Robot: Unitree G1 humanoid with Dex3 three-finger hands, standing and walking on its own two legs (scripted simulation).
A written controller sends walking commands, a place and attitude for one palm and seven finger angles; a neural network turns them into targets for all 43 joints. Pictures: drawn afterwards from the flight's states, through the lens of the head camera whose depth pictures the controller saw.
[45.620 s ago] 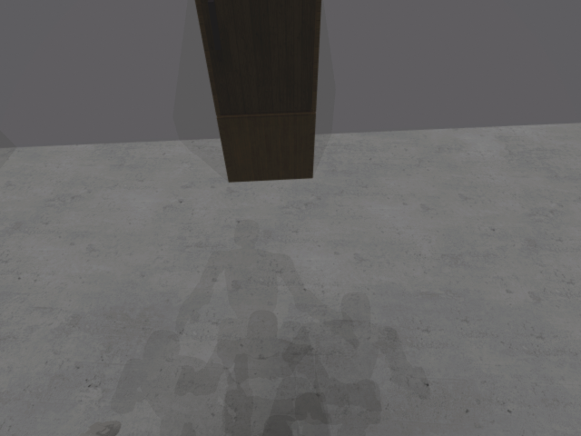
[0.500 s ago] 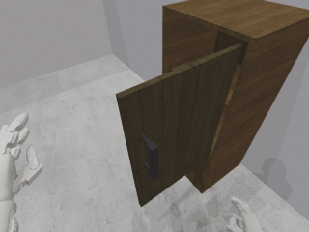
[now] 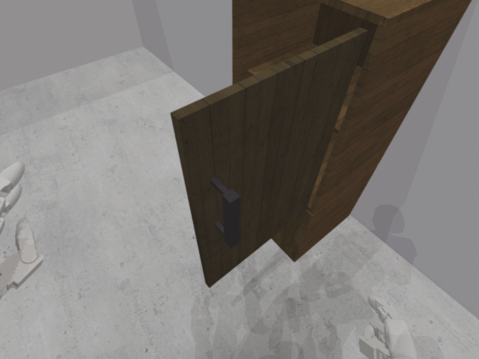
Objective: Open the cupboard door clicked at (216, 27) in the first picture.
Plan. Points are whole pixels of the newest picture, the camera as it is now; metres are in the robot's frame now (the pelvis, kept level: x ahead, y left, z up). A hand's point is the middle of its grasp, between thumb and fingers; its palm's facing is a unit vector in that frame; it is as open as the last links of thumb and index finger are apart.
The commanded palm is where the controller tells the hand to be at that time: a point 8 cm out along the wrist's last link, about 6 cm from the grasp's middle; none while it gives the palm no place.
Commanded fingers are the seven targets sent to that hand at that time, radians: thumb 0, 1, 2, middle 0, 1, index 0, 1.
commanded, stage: step back with the hand held close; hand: left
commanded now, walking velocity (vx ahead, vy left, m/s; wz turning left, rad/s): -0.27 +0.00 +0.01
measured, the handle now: (224, 214) +0.36 +0.05 +0.02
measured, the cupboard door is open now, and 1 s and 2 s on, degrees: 91 91 91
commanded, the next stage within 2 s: stop stepping back and stand still in 0.78 s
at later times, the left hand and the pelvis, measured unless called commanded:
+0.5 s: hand out of the picture +0.14 +0.29 +0.16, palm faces +0.44 -0.77 -0.47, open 7.4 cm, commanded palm +0.06 +0.33 +0.18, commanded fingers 0.00 0.90 0.90 -0.20 -0.30 -0.20 -0.30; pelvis -0.06 +0.02 -0.02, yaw +2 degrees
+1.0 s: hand out of the picture +0.04 +0.23 +0.17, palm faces +0.34 -0.77 -0.53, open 7.4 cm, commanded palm -0.01 +0.26 +0.18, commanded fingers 0.00 0.90 0.90 -0.20 -0.30 -0.20 -0.30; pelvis -0.16 -0.03 +0.00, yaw -2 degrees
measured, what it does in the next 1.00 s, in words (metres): walks backwards: right foot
